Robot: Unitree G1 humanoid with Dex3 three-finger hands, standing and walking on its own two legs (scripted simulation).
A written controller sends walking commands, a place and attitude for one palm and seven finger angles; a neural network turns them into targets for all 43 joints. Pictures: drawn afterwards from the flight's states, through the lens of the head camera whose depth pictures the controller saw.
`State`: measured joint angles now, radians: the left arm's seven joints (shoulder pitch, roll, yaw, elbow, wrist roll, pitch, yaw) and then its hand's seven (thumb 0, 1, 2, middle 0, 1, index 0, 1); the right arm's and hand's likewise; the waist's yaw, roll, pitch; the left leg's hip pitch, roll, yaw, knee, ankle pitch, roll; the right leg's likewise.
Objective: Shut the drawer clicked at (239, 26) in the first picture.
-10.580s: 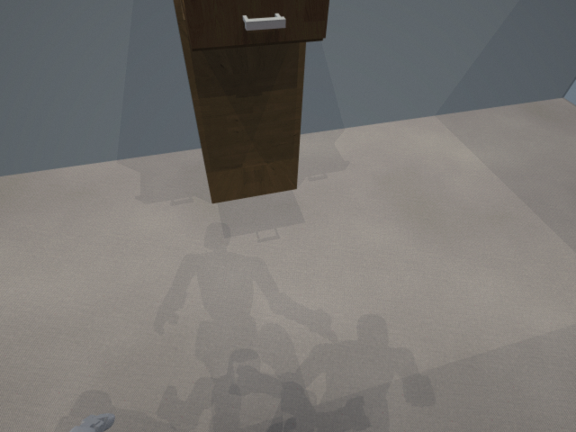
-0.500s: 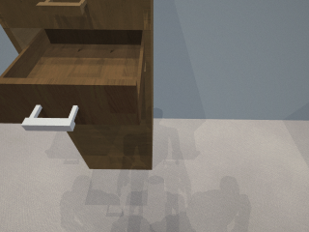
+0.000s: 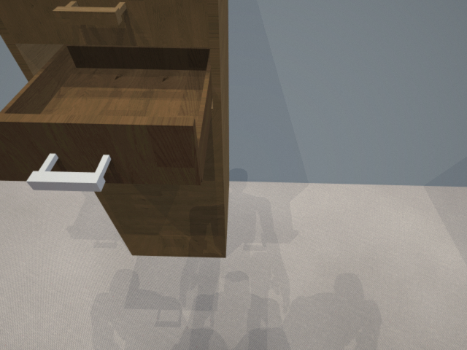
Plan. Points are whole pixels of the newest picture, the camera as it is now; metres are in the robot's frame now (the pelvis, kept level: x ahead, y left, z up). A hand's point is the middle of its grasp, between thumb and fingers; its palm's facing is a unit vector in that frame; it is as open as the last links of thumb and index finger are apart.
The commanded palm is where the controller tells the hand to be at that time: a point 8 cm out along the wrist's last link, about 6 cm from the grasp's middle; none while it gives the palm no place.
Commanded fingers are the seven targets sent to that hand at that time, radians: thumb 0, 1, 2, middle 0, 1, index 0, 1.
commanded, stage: come to a stop and stand still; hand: left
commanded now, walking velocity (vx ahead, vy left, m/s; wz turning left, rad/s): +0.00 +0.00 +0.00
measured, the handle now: (72, 170) +0.34 +0.28 +0.14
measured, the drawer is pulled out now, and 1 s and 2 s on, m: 0.25 0.25 0.25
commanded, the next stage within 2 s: look again from close up in 0.10 s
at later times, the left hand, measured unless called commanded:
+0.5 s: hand out of the picture -0.03 +0.20 -0.18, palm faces +0.04 -0.98 -0.18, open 7.3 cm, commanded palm none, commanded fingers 0.00 0.90 0.90 -0.20 -0.30 -0.20 -0.30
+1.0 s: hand out of the picture -0.10 +0.20 -0.18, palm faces +0.09 -0.99 -0.12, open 7.4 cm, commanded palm none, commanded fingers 0.00 0.90 0.90 -0.20 -0.30 -0.20 -0.30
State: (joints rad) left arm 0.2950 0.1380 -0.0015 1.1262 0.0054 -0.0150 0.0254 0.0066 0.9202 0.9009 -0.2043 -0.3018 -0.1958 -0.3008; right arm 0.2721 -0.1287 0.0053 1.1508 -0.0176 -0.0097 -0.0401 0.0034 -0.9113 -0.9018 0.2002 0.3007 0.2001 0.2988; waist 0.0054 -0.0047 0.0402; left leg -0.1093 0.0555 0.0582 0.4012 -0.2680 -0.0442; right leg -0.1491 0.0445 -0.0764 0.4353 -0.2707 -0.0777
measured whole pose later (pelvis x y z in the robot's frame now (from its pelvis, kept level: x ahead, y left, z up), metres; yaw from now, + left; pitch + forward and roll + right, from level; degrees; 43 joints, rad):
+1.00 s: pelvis -0.04 +0.06 -0.01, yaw +0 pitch -1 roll -1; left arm 0.43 0.11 0.02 1.10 0.02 -0.01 0.02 0.00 0.91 0.90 -0.20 -0.30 -0.19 -0.30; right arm 0.38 -0.13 -0.01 1.10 -0.03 0.01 -0.01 0.00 -0.91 -0.90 0.20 0.30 0.20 0.30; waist 0.01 -0.02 -0.02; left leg -0.28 -0.02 0.07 0.58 -0.35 0.05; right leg -0.26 -0.01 -0.05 0.53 -0.28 -0.03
